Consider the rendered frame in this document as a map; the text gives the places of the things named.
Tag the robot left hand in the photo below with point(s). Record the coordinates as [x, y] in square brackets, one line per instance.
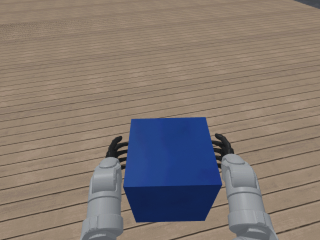
[112, 150]

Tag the right robot forearm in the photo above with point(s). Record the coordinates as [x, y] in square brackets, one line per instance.
[247, 216]

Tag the carton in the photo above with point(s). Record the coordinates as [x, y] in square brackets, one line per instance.
[171, 172]

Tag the robot right hand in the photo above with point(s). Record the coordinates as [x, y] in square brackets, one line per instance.
[225, 147]

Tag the left robot forearm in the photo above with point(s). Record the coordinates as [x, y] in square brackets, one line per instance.
[103, 219]

